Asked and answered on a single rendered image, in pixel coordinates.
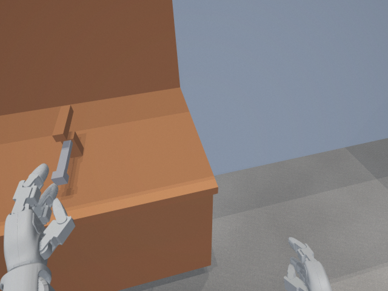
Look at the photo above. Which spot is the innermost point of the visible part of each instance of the robot right hand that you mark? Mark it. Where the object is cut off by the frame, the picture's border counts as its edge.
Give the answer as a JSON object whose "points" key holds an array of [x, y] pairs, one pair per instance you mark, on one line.
{"points": [[312, 276]]}

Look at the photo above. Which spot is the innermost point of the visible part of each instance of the robot left hand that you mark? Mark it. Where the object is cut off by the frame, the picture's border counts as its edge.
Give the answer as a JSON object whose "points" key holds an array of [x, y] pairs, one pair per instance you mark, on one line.
{"points": [[24, 226]]}

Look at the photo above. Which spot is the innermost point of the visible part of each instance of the left robot forearm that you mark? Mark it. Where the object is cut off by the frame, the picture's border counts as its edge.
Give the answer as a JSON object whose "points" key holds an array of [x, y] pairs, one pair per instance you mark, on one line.
{"points": [[28, 277]]}

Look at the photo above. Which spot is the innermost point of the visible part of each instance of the tap lever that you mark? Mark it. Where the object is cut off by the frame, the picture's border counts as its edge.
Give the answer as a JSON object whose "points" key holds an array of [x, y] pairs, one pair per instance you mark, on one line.
{"points": [[60, 176]]}

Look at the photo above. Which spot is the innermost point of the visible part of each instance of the counter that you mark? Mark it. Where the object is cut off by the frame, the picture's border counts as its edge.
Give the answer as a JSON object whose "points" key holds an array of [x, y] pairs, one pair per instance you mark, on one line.
{"points": [[104, 74]]}

